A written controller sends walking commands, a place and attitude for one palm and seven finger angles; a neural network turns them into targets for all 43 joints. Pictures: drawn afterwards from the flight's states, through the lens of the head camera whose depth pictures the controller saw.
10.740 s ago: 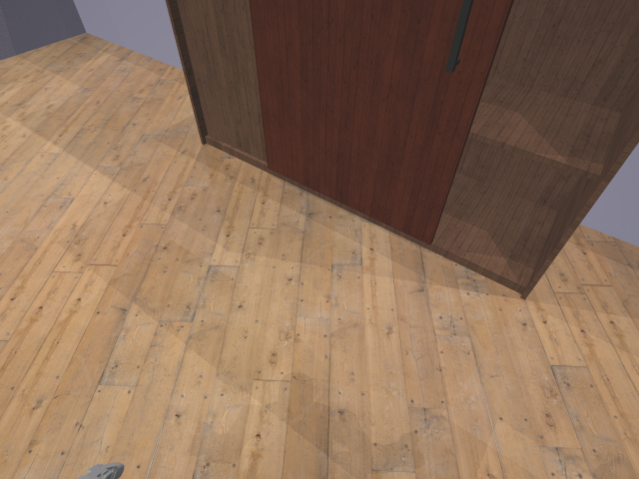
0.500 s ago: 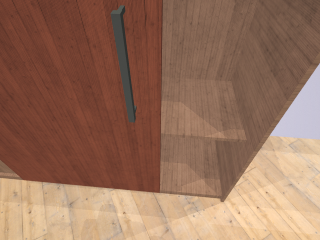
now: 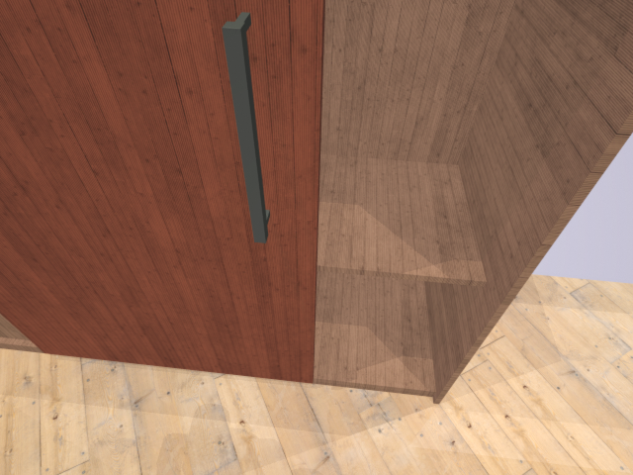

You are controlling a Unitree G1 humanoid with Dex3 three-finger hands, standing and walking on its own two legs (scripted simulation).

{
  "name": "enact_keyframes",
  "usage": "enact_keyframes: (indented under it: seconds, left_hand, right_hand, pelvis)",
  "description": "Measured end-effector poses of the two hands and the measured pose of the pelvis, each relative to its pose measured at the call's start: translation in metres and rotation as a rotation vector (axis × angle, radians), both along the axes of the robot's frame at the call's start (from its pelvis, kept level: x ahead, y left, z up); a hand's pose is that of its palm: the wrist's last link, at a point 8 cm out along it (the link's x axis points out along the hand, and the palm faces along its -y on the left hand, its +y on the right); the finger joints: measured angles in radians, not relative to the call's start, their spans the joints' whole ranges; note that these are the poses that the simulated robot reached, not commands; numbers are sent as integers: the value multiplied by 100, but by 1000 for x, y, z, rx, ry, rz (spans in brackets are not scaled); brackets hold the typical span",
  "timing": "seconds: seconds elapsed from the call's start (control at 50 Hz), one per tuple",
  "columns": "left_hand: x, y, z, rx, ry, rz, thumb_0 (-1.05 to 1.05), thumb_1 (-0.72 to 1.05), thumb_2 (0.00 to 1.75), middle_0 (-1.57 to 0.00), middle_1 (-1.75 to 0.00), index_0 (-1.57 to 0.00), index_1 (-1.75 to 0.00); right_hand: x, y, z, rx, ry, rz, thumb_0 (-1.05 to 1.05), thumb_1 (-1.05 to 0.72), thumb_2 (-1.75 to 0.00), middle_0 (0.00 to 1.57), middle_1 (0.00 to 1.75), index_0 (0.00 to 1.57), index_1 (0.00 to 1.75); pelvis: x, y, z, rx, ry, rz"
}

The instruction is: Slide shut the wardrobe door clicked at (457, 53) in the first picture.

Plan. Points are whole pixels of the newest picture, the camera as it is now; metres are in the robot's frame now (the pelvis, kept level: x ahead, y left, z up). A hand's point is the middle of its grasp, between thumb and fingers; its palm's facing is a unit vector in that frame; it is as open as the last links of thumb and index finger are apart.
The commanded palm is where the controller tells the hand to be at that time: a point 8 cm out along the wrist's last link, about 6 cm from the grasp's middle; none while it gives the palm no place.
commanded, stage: look again from close up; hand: left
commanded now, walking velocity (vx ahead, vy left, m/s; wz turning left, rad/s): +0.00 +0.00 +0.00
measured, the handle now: (254, 147) +0.50 +0.13 +0.17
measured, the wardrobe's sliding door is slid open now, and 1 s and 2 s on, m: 0.39 0.39 0.39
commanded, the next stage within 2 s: raise the hand with hooked fingers in 1.84 s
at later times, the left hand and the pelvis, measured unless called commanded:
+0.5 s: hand out of the picture -0.02 +0.15 -0.18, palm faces +0.05 -0.98 -0.17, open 7.4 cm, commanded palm none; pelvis +0.00 -0.01 +0.00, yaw +0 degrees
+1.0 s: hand out of the picture -0.03 +0.14 -0.18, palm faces +0.06 -0.99 -0.15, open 7.4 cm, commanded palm none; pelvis +0.00 -0.01 +0.00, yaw +0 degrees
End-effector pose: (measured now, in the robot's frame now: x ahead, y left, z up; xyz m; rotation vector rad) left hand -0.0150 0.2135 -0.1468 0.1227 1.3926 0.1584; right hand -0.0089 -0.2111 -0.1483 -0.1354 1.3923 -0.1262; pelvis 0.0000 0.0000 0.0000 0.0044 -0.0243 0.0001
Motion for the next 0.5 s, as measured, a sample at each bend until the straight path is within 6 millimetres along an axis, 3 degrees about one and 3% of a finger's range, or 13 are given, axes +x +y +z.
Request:
enact_keyframes:
  seconds: [0.5]
  left_hand:
    - [-15, -12, 0, -13, 24, 13, 0, 91, 90, -20, -30, -20, -30]
  right_hand:
    - [-16, 1, 0, 15, 31, -11, 0, -91, -90, 20, 30, 20, 30]
  pelvis:
    - [-5, -6, 0, 1, 5, -1]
